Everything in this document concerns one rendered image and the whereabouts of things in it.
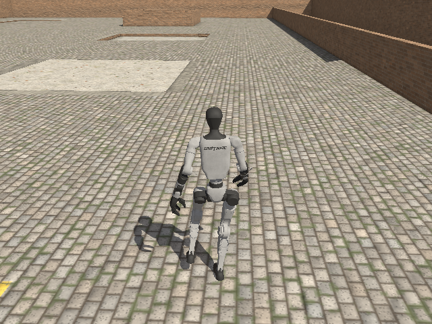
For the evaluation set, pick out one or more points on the left robot upper arm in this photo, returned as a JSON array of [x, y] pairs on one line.
[[193, 144]]

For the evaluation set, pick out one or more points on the robot right hand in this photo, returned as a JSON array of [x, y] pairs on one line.
[[237, 178]]

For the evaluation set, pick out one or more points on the robot right forearm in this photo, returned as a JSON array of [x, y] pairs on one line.
[[244, 174]]

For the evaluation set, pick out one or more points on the robot left forearm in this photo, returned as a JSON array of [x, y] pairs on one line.
[[180, 184]]

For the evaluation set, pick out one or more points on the robot left hand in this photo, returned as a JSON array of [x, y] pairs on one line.
[[174, 206]]

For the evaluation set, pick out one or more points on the right robot upper arm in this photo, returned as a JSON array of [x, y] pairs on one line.
[[239, 152]]

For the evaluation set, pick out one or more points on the robot head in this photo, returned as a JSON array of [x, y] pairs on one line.
[[214, 116]]

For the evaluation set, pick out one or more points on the right robot shin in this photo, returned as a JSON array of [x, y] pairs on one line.
[[222, 247]]

